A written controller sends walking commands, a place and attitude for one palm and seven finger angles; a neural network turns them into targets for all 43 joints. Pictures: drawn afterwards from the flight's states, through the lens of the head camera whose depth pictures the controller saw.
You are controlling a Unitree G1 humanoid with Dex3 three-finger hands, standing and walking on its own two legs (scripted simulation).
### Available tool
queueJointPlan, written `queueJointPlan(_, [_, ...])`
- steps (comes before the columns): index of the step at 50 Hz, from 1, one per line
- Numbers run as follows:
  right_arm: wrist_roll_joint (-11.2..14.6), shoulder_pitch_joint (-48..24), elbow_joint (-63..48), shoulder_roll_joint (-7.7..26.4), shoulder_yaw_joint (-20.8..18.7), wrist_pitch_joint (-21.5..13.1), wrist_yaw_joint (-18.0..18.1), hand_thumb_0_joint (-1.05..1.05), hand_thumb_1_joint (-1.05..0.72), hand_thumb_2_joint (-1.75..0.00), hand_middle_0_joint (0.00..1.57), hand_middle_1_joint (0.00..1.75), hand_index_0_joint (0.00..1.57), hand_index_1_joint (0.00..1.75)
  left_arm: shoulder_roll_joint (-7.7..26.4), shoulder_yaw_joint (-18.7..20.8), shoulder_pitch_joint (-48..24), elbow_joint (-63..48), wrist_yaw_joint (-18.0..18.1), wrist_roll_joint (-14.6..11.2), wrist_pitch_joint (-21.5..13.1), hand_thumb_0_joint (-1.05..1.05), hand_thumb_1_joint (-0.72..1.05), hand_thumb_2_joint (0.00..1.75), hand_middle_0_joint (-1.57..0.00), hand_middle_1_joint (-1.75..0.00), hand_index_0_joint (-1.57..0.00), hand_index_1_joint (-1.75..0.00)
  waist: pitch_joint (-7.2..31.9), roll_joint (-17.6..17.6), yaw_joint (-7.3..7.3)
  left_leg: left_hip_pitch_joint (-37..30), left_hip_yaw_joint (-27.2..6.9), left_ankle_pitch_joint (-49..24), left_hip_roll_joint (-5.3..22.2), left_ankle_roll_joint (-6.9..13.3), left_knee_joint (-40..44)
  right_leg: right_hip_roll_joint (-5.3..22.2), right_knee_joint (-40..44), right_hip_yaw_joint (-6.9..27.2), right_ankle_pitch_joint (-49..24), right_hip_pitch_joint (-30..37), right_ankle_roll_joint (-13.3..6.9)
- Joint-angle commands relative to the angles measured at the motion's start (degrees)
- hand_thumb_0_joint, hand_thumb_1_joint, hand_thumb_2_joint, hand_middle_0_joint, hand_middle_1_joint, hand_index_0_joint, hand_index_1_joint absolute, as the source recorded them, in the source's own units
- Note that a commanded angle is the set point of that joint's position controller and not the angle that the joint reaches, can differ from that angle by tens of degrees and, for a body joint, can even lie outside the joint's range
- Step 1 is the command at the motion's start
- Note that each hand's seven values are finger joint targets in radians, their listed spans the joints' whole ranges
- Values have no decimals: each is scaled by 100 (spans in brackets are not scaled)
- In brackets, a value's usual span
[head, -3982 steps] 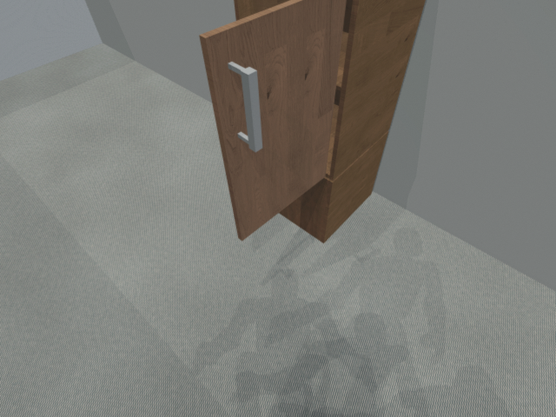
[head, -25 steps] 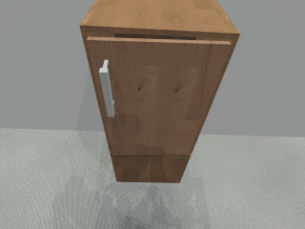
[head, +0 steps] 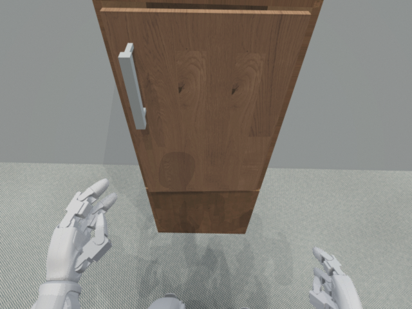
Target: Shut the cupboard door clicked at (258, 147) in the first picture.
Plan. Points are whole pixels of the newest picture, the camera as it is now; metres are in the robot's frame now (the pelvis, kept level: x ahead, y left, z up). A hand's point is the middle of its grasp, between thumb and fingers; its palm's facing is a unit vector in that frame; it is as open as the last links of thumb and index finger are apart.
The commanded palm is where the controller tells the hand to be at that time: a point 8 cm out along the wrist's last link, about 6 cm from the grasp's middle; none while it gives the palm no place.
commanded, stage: raise the hand and make a fist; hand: left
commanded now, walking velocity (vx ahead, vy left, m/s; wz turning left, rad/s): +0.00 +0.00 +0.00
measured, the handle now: (135, 89) +0.52 +0.18 +0.16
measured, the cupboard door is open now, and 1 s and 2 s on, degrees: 2 2 2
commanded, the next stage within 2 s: bring the fist close to the handle in 1.62 s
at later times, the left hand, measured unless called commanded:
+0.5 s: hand (100, 235) +0.23 +0.19 +0.08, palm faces +0.09 -0.99 -0.06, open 4.3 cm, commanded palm +0.19 +0.24 +0.08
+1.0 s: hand (84, 207) +0.25 +0.20 +0.14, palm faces +0.09 -0.99 -0.05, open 3.1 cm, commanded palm +0.22 +0.25 +0.14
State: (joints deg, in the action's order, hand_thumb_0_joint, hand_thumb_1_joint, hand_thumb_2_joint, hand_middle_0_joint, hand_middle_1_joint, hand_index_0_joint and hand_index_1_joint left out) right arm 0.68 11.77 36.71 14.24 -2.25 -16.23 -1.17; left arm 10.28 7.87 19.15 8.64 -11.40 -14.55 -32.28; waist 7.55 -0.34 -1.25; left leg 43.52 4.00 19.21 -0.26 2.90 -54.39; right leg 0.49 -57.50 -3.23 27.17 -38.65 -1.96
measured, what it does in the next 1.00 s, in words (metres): stands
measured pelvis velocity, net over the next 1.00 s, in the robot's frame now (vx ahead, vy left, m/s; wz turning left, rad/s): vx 0.04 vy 0.01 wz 0.03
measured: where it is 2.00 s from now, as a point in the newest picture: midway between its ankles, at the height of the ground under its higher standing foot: outside the picture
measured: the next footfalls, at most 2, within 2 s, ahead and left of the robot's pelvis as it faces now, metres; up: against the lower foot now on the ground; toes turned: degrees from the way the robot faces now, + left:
none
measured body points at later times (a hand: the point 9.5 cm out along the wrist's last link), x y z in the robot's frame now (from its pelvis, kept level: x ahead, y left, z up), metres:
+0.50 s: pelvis +0.03 -0.02 +0.00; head +0.07 -0.03 +0.45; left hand +0.22 +0.24 +0.08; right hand +0.20 -0.24 -0.09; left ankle +0.08 +0.09 -0.68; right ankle +0.02 -0.10 -0.68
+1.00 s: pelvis +0.04 +0.01 +0.03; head +0.04 +0.00 +0.48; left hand +0.24 +0.25 +0.14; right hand +0.24 -0.20 -0.03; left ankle +0.08 +0.09 -0.68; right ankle +0.02 -0.10 -0.68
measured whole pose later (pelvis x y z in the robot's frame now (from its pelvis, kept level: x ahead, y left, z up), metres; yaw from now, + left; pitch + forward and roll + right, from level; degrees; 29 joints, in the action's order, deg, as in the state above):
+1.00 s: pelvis +0.04 +0.01 +0.03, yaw +1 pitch +4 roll -2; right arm 2.7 13.6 30.0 13.1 3.7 -12.0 3.6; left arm 14.5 8.7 22.9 -13.4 -9.1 -16.4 -9.8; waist 4.7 2.9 1.7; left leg 31.3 1.5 19.7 -0.3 2.8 -46.8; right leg -0.6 -44.6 -5.1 25.1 -23.6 -1.2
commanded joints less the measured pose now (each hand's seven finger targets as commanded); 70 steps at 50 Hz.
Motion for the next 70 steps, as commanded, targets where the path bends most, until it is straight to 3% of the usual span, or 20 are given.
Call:
queueJointPlan(1, [194,-751,-1749,790,-249,-67,110,0,-90,-90,20,30,20,30,861,614,1262,-1283,-458,-409,211,0,90,90,-47,-60,-47,-60,454,158,658,-85,-504,1283,-109,-233,524,15,1078,625,1358,-240,-40])
queueJointPlan(3, [183,-551,-1785,700,-214,-8,276,0,-90,-90,20,30,20,30,1194,795,570,-2182,-127,-389,439,0,90,90,-51,-64,-51,-64,480,172,418,3,-567,1359,-67,-167,290,-11,1262,895,1652,-384,36])
queueJointPlan(6, [126,-264,-1712,574,-134,-93,390,0,-90,-90,20,30,20,30,1080,447,-49,-3469,226,-188,104,0,90,90,-57,-70,-57,-70,569,532,77,-367,-619,830,25,-82,-54,-54,1290,927,1147,-584,38])
queueJointPlan(7, [101,-169,-1602,568,-108,-139,414,0,-90,-90,20,30,20,30,1071,360,-190,-3602,251,-155,-56,0,90,90,-58,-72,-58,-72,639,588,-18,-431,-645,608,45,-64,-181,-79,1211,887,851,-651,39])
queueJointPlan(8, [67,-133,-1508,595,-84,-183,455,0,-90,-90,20,30,20,30,1120,351,-315,-3656,234,-151,-168,0,90,90,-60,-74,-60,-74,587,378,-113,-369,-693,474,74,-49,-300,-118,1125,836,683,-724,57])
queueJointPlan(10, [78,-106,-1346,607,-53,-254,481,0,-90,-90,20,30,20,30,921,160,-1,-3236,19,-195,-187,0,90,90,-64,-78,-64,-78,541,518,-157,-370,-713,265,94,-54,-402,-117,1049,775,263,-762,90])
queueJointPlan(13, [145,-113,-1308,628,-43,-201,530,0,-90,-90,20,30,20,30,972,268,610,-2613,-364,-287,351,0,90,90,-69,-84,-69,-84,690,421,-22,-345,-690,14,86,-53,-329,-74,1176,842,-173,-327,210])
queueJointPlan(14, [182,-99,-1360,597,-43,-144,546,0,-90,-90,20,30,20,30,1001,339,748,-2543,-453,-339,625,0,90,90,-71,-86,-71,-86,775,206,29,-335,-662,-51,74,-66,-278,3,1303,910,-344,-84,286])
queueJointPlan(18, [189,-201,-1436,484,-38,94,616,0,-90,-90,20,30,20,30,1331,1132,1076,-2530,-393,-536,1388,0,90,90,-79,-94,-79,-94,1134,-208,387,-492,-665,-580,38,-116,-11,177,1428,1019,-1484,914,510])
queueJointPlan(21, [152,-134,-1453,439,-8,133,595,0,-90,-90,20,30,20,30,1142,1096,1015,-2866,-214,-577,1291,0,90,90,-84,-100,-84,-100,1079,-134,387,-847,-677,-943,48,-147,252,151,1315,752,-2395,1024,506])
queueJointPlan(24, [117,-91,-1420,479,13,104,572,0,-90,-90,20,30,20,30,1005,912,1017,-2829,-145,-549,1033,0,90,90,-90,-106,-90,-106,827,-195,309,-1016,-683,-1015,42,-147,409,87,1301,586,-2479,914,449])
queueJointPlan(27, [132,-21,-1394,573,-1,76,559,0,-90,-90,20,30,20,30,964,747,932,-2757,-227,-532,909,0,90,90,-95,-112,-95,-112,665,-171,219,-1154,-664,-874,47,-137,537,8,1367,440,-2030,685,364])
queueJointPlan(32, [156,-15,-1469,625,8,-11,559,0,-90,-90,20,30,20,30,1057,640,772,-3154,-141,-483,965,0,90,90,-104,-122,-104,-122,808,205,274,-1657,-651,-867,55,-105,870,-109,1476,204,-1543,725,181])
queueJointPlan(37, [152,-55,-1508,631,65,25,531,0,-90,-90,20,30,20,30,1051,617,628,-3430,125,-377,1146,0,90,90,-113,-132,-113,-132,726,462,304,-2003,-709,-956,107,-131,1180,-198,1507,-18,-1502,804,84])
queueJointPlan(39, [158,-67,-1515,617,87,61,519,0,-90,-90,20,30,20,30,1014,584,602,-3388,191,-354,1287,0,90,90,-117,-136,-117,-136,623,329,282,-2020,-709,-914,112,-121,1261,-201,1610,-22,-1516,908,94])
queueJointPlan(46, [200,-134,-1556,649,225,100,526,0,-90,-90,20,30,20,30,1051,448,-41,-3442,222,-264,1837,0,90,90,-130,-150,-130,-150,258,405,229,-2265,-843,-376,168,-151,1711,-229,1973,-74,-1051,998,73])
queueJointPlan(53, [202,-267,-1441,644,317,44,554,0,-90,-90,20,30,20,30,1295,705,-650,-3486,276,-246,2256,0,90,90,-130,-150,-130,-150,320,355,289,-2605,-828,-426,151,-141,1980,-214,2315,-37,-1095,1404,72])
queueJointPlan(62, [256,-451,-1299,607,366,-57,573,0,-90,-90,20,30,20,30,1154,630,-1135,-3244,211,-272,2772,0,90,90,-130,-150,-130,-150,43,324,328,-2927,-765,-517,117,-146,2310,-182,2713,-24,-1162,1644,80])
queueJointPlan(63, [251,-434,-1277,628,352,-57,572,0,-90,-90,20,30,20,30,1195,701,-972,-3097,205,-281,2819,0,90,90,-130,-150,-130,-150,18,108,333,-2886,-744,-593,113,-124,2291,-174,2770,-1,-1230,1710,99])
queueJointPlan(70, [223,-487,-1300,596,319,-38,536,0,-90,-90,20,30,20,30,1152,721,-1104,-3336,285,-242,2760,0,90,90,-130,-150,-130,-150,61,154,327,-3035,-611,-799,66,-111,2303,-145,2859,65,-1405,1806,125])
